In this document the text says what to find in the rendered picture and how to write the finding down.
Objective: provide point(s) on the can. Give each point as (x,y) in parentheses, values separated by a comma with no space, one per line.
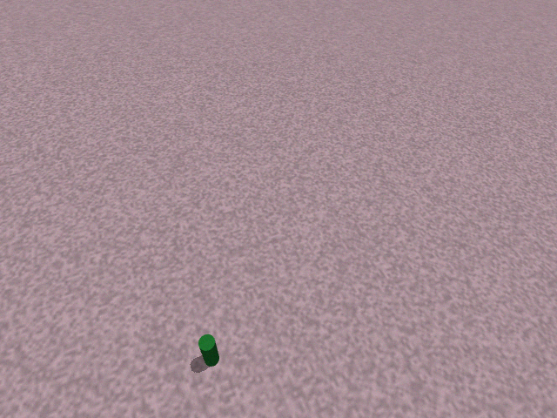
(209,350)

